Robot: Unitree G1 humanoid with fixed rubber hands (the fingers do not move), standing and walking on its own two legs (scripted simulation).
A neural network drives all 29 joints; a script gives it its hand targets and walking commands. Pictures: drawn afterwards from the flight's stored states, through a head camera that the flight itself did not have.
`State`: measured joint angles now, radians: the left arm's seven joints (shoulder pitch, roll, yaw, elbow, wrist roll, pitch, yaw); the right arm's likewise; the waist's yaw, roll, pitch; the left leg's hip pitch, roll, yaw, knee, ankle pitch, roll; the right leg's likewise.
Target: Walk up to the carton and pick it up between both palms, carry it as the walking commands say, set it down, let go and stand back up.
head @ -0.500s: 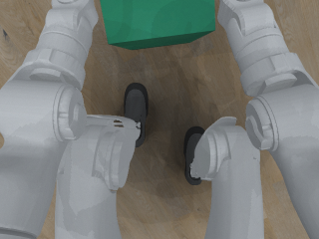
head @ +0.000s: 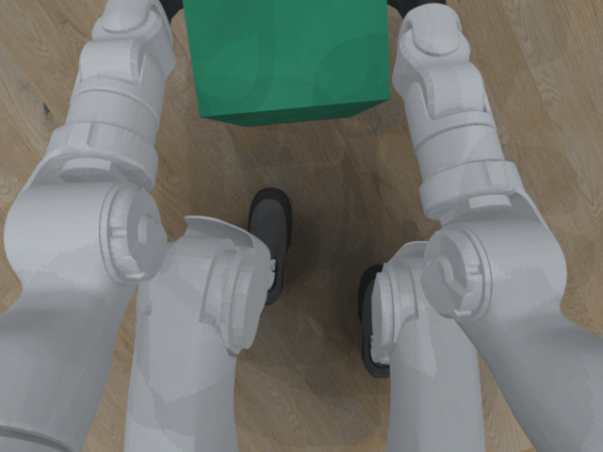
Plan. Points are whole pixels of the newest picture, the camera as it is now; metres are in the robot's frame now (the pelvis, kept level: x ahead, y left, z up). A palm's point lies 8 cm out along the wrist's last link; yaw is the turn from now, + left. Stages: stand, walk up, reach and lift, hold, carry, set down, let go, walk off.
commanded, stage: reach and lift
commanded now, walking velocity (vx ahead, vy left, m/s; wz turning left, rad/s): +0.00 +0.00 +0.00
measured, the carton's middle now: (291, 50) +0.50 +0.12 -0.23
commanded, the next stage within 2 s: none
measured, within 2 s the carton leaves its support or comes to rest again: neither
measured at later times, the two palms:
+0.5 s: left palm (125, 14) +0.48 +0.26 -0.12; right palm out of the picture +0.54 +0.01 -0.09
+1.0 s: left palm out of the picture +0.48 +0.26 -0.06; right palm out of the picture +0.54 +0.01 -0.04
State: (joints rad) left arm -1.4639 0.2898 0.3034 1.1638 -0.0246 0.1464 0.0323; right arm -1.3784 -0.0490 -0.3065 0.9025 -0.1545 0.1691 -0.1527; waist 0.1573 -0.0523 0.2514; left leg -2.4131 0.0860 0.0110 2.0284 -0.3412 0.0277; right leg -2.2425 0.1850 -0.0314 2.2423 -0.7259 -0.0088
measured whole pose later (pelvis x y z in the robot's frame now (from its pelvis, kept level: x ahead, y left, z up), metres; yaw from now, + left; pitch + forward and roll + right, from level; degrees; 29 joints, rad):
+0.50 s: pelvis +0.00 +0.00 +0.03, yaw -1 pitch +42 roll -2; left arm -1.28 0.18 0.40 0.86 0.09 0.26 0.10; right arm -1.36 0.02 -0.38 0.83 -0.18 0.23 -0.13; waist 0.13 -0.12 0.17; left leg -2.33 0.01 -0.05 1.93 -0.34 -0.01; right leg -2.15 0.18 -0.05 2.11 -0.70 -0.01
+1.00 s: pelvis +0.00 +0.01 +0.07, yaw -1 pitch +42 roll -3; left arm -1.19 0.10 0.47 0.72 0.17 0.32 0.10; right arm -1.30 0.04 -0.39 0.78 -0.19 0.25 -0.10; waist 0.12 -0.11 0.11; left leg -2.22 0.00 -0.05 1.84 -0.35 -0.01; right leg -2.04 0.17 -0.03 2.00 -0.70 0.00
